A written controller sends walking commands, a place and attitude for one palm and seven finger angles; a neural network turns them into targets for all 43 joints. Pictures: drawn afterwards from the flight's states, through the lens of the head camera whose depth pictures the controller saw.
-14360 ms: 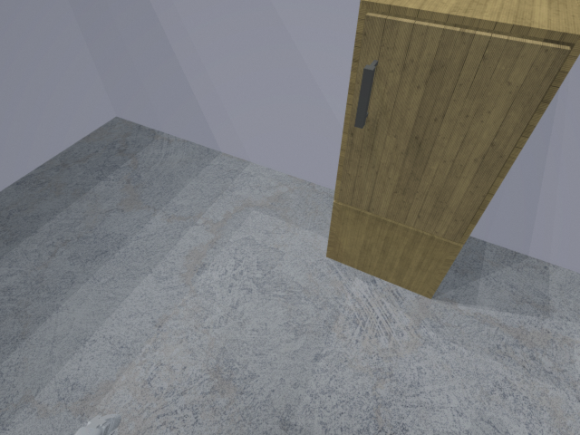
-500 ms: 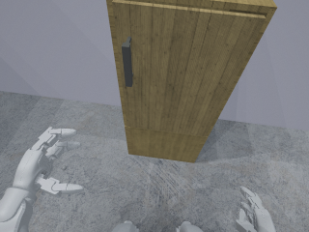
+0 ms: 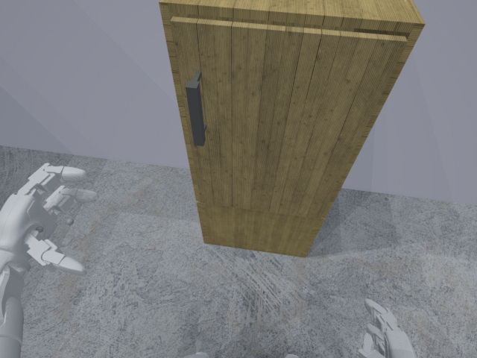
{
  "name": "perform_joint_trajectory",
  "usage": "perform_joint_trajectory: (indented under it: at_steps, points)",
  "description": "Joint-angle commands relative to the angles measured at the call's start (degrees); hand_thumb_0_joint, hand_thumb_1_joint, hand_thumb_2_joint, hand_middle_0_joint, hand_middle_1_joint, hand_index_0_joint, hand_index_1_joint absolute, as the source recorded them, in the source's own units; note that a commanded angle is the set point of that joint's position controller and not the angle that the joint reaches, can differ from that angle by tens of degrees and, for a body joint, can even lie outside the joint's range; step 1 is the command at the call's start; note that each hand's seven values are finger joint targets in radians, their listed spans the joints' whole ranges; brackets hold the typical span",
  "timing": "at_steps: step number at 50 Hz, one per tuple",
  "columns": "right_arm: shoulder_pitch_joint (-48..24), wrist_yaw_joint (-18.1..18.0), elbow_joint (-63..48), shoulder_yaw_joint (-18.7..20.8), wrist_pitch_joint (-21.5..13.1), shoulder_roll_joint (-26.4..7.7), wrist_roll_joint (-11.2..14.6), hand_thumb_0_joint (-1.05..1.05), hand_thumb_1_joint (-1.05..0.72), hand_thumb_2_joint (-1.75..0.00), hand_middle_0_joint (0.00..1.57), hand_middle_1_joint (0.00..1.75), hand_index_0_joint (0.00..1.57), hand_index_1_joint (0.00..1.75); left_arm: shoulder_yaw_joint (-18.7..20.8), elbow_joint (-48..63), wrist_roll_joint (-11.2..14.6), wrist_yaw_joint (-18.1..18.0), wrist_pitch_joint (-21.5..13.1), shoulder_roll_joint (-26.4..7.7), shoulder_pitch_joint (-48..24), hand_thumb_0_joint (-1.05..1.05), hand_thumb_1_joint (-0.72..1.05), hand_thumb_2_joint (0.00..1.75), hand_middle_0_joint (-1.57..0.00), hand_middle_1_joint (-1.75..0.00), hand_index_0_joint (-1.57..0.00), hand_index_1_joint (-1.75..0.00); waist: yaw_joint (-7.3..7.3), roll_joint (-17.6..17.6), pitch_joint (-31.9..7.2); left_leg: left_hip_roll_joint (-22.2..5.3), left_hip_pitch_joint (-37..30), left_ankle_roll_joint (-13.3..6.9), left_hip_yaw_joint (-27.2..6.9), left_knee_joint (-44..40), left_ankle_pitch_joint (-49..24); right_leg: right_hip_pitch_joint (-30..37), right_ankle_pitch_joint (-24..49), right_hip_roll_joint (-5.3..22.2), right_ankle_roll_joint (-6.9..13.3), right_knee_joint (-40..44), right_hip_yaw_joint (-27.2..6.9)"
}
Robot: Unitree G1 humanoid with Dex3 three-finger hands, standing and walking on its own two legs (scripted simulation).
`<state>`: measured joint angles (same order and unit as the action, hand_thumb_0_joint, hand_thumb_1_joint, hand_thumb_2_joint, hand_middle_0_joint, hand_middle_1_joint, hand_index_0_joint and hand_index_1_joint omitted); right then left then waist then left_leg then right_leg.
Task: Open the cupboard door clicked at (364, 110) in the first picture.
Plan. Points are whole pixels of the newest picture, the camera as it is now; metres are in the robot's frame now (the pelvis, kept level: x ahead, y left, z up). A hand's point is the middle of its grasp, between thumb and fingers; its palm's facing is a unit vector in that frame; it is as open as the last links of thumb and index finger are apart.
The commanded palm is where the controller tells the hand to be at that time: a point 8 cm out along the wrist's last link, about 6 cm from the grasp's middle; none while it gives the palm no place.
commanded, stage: raise the hand with hooked fingers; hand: left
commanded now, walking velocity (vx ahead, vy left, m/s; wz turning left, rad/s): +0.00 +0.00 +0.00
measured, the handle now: (198, 110) +0.58 +0.13 +0.07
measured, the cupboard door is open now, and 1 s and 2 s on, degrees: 0 0 0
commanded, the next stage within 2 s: move the hooked fingers beside the handle in 0.48 s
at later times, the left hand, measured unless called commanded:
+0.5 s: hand (74, 227) +0.28 +0.27 +0.08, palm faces -0.05 -1.00 -0.03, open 14.0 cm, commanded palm +0.26 +0.31 +0.09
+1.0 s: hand (108, 188) +0.36 +0.24 +0.08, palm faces -0.09 -1.00 +0.00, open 14.0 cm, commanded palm +0.33 +0.30 +0.08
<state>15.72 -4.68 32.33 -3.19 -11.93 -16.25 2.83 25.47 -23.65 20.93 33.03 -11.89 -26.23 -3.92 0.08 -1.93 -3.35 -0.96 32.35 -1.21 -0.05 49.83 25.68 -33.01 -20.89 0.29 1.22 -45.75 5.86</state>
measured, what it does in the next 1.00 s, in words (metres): stands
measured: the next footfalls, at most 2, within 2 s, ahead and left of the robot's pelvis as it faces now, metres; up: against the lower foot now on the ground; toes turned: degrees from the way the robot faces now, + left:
none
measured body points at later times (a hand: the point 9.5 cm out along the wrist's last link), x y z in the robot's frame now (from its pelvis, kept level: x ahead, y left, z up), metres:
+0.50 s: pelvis -0.01 +0.00 +0.00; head +0.03 +0.00 +0.45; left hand +0.28 +0.32 +0.09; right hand +0.14 -0.25 -0.08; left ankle -0.01 +0.10 -0.70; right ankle +0.02 -0.11 -0.70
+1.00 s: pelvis -0.01 +0.00 +0.00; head +0.05 +0.01 +0.44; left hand +0.36 +0.30 +0.08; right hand +0.11 -0.26 -0.09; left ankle -0.01 +0.10 -0.70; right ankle +0.02 -0.11 -0.70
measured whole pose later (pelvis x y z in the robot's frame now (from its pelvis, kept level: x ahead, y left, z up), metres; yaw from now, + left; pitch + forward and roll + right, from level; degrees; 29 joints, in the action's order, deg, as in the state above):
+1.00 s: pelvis -0.01 +0.00 +0.00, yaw -1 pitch +10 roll -1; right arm 17.1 -4.4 32.5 -3.4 -9.2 -16.1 2.4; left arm 23.3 -39.3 16.6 30.1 -13.8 -26.3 -20.6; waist 2.8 -0.5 -3.2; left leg -0.9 35.1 -1.4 1.3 49.6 24.5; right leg -36.7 -19.6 0.3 1.1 -46.3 4.4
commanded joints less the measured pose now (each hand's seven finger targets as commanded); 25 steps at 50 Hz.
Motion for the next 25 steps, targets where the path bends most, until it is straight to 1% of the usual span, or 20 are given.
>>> perform_joint_trajectory:
  at_steps: [1,2,3,5,6,7,9,10,11,12,13,15,16,18,19,20,21,22,24,25]
  points:
    - [-0.9,-0.8,-8.8,3.9,-3.0,-8.5,0.2,0.00,-0.90,-0.90,0.20,0.30,0.20,0.30,4.5,9.1,1.9,1.8,-2.4,-14.3,-9.6,0.00,-0.50,0.30,-0.30,-1.20,-0.30,-1.20,-0.01,-1.1,-16.3,1.3,-5.3,0.0,-1.4,-8.2,-21.1,11.7,16.5,-1.1,0.4,5.4,-3.8]
    - [-0.7,-0.5,-9.2,3.9,-3.0,-8.7,-0.1,0.00,-0.90,-0.90,0.20,0.30,0.20,0.30,5.0,9.2,2.5,2.0,-2.7,-14.5,-9.1,0.00,-0.50,0.30,-0.30,-1.20,-0.30,-1.20,-0.61,-0.7,-16.5,1.4,-5.1,0.0,-1.5,-7.8,-22.7,12.8,18.3,-1.4,0.7,5.0,-4.0]
    - [-0.8,-0.3,-9.2,3.9,-3.0,-8.7,0.0,0.00,-0.90,-0.90,0.20,0.30,0.20,0.30,4.8,9.2,2.5,2.2,-3.0,-14.3,-8.9,0.00,-0.50,0.30,-0.30,-1.20,-0.30,-1.20,-0.34,-0.4,-16.2,1.3,-5.0,0.1,-1.3,-8.0,-22.3,12.3,18.1,-1.4,0.5,5.0,-3.9]
    - [-0.7,0.0,-9.1,4.1,-2.8,-8.6,-0.1,0.00,-0.90,-0.90,0.20,0.30,0.20,0.30,5.9,10.0,2.7,1.6,-4.0,-14.9,-9.0,0.00,-0.50,0.30,-0.30,-1.20,-0.30,-1.20,-0.44,-1.0,-16.7,1.4,-5.0,0.0,-1.0,-8.2,-22.1,12.4,18.1,-1.2,0.4,5.1,-4.0]
    - [-0.6,0.1,-9.2,4.2,-2.7,-8.6,-0.1,0.00,-0.90,-0.90,0.20,0.30,0.20,0.30,6.2,8.9,2.7,1.3,-4.2,-14.7,-8.5,0.00,-0.50,0.30,-0.30,-1.20,-0.30,-1.20,-0.31,0.0,-15.7,1.4,-4.2,0.0,-0.9,-8.2,-21.2,12.2,17.5,-1.2,0.3,5.4,-4.3]
    - [-0.6,0.2,-9.2,4.1,-2.5,-8.9,-0.3,0.00,-0.90,-0.90,0.20,0.30,0.20,0.30,6.7,8.6,2.9,1.2,-4.4,-15.5,-9.1,0.00,-0.50,0.30,-0.30,-1.20,-0.30,-1.20,-0.49,0.2,-14.5,1.5,-3.5,0.1,-0.8,-7.8,-20.8,12.0,17.2,-1.4,0.6,5.3,-4.5]
    - [-0.8,0.2,-9.2,4.1,-2.1,-8.6,-0.1,0.00,-0.90,-0.90,0.20,0.30,0.20,0.30,6.4,8.2,2.7,0.8,-4.7,-15.2,-10.4,0.00,-0.50,0.30,-0.30,-1.20,-0.30,-1.20,-0.19,-1.6,-13.3,1.5,-3.0,0.1,-0.4,-8.4,-17.9,11.0,14.1,-1.1,0.4,5.9,-4.8]
    - [-0.9,0.1,-9.3,4.1,-2.0,-8.5,0.0,0.00,-0.90,-0.90,0.20,0.30,0.20,0.30,5.5,8.7,2.3,0.6,-4.9,-14.6,-11.2,0.00,-0.50,0.30,-0.30,-1.20,-0.30,-1.20,0.14,-3.0,-12.5,1.5,-3.1,0.1,-0.4,-8.7,-16.9,10.1,12.7,-1.1,0.5,6.2,-4.7]
    - [-0.8,0.1,-9.3,4.2,-2.0,-8.4,0.0,0.00,-0.90,-0.90,0.20,0.30,0.20,0.30,5.8,9.5,2.1,0.2,-5.3,-15.0,-11.4,0.00,-0.50,0.30,-0.30,-1.20,-0.30,-1.20,0.03,-2.8,-13.4,1.5,-3.7,0.0,-0.6,-8.9,-16.8,10.3,12.4,-1.0,0.5,6.3,-4.6]
    - [-0.9,0.1,-9.5,4.1,-2.1,-8.7,-0.2,0.00,-0.90,-0.90,0.20,0.30,0.20,0.30,5.9,10.8,1.8,0.1,-5.5,-16.2,-12.7,0.00,-0.50,0.30,-0.30,-1.20,-0.30,-1.20,-0.17,-3.8,-13.6,1.5,-3.9,0.0,-0.6,-8.6,-17.3,11.0,12.6,-1.2,0.8,5.9,-5.0]
    - [-0.7,0.1,-9.5,4.2,-2.1,-8.3,-0.2,0.00,-0.90,-0.90,0.20,0.30,0.20,0.30,6.1,12.0,1.4,0.0,-5.9,-16.5,-12.6,0.00,-0.50,0.30,-0.30,-1.20,-0.30,-1.20,-0.22,-5.3,-15.6,1.5,-5.2,-0.1,-0.7,-8.8,-18.3,11.6,13.6,-1.1,0.8,5.8,-4.9]
    - [-0.6,0.0,-9.6,4.2,-2.1,-8.1,-0.2,0.00,-0.90,-0.90,0.20,0.30,0.20,0.30,6.2,12.4,1.4,-0.3,-6.4,-16.0,-11.1,0.00,-0.50,0.30,-0.30,-1.20,-0.30,-1.20,-0.11,-4.8,-16.6,1.4,-5.6,-0.2,-0.5,-8.7,-18.4,11.9,14.0,-1.1,0.5,5.9,-4.9]
    - [-0.7,-0.1,-9.6,4.1,-2.2,-8.0,-0.1,0.00,-0.90,-0.90,0.20,0.30,0.20,0.30,6.0,11.6,1.5,-0.4,-6.4,-15.5,-10.4,0.00,-0.50,0.30,-0.30,-1.20,-0.30,-1.20,0.04,-3.6,-15.9,1.4,-4.8,-0.2,-0.5,-8.8,-17.4,11.8,13.0,-1.1,0.3,6.2,-5.0]
    - [-1.1,-0.2,-9.5,3.9,-2.0,-8.2,-0.1,0.00,-0.90,-0.90,0.20,0.30,0.20,0.30,6.1,10.3,2.1,0.2,-6.1,-15.5,-11.1,0.00,-0.50,0.30,-0.30,-1.20,-0.30,-1.20,0.28,-2.0,-13.8,1.3,-3.4,-0.2,-0.6,-8.7,-15.5,11.2,11.2,-1.2,0.4,6.7,-5.4]
    - [-1.3,-0.4,-9.3,3.8,-1.9,-8.2,0.1,0.00,-0.90,-0.90,0.20,0.30,0.20,0.30,5.3,9.5,2.2,0.4,-6.0,-14.7,-11.3,0.00,-0.50,0.30,-0.30,-1.20,-0.30,-1.20,0.56,-2.4,-12.6,1.4,-3.1,-0.1,-0.6,-9.0,-14.2,10.4,9.7,-1.1,0.3,7.0,-5.3]
    - [-1.4,-0.5,-9.2,3.8,-2.0,-8.2,0.1,0.00,-0.90,-0.90,0.20,0.30,0.20,0.30,5.6,8.7,2.3,0.4,-5.8,-14.7,-11.7,0.00,-0.50,0.30,-0.30,-1.20,-0.30,-1.20,0.39,-2.6,-12.1,1.4,-2.9,0.0,-0.8,-9.3,-13.4,10.2,8.7,-1.1,0.4,7.2,-5.2]
    - [-1.5,-0.6,-9.2,3.8,-2.0,-8.4,0.2,0.00,-0.90,-0.90,0.20,0.30,0.20,0.30,5.4,8.1,2.2,0.5,-5.5,-14.7,-11.9,0.00,-0.50,0.30,-0.30,-1.20,-0.30,-1.20,0.57,-2.8,-12.1,1.4,-2.8,-0.1,-0.7,-9.3,-12.7,9.6,7.8,-1.0,0.3,7.3,-5.2]
    - [-1.5,-0.7,-9.3,3.7,-2.0,-8.5,0.0,0.00,-0.90,-0.90,0.20,0.30,0.20,0.30,5.3,8.5,2.4,0.9,-5.5,-15.0,-13.1,0.00,-0.50,0.30,-0.30,-1.20,-0.30,-1.20,0.47,-2.4,-11.8,1.4,-3.1,-0.1,-0.9,-9.0,-13.3,9.9,8.2,-1.2,0.6,7.1,-5.3]
    - [-1.3,-0.7,-9.4,3.8,-2.2,-8.3,0.2,0.00,-0.90,-0.90,0.20,0.30,0.20,0.30,4.9,8.6,2.1,1.1,-5.4,-14.8,-12.8,0.00,-0.50,0.30,-0.30,-1.20,-0.30,-1.20,0.36,-2.2,-13.2,1.4,-3.7,-0.1,-1.1,-9.5,-14.0,10.2,9.1,-1.2,0.4,6.8,-4.8]
    - [-1.3,-0.8,-9.4,3.7,-2.2,-8.4,0.1,0.00,-0.90,-0.90,0.20,0.30,0.20,0.30,5.0,7.9,1.8,1.1,-5.1,-14.9,-12.3,0.00,-0.50,0.30,-0.30,-1.20,-0.30,-1.20,0.26,-3.0,-13.5,1.4,-3.7,-0.1,-0.9,-9.3,-13.7,9.8,8.9,-1.1,0.4,6.8,-5.0]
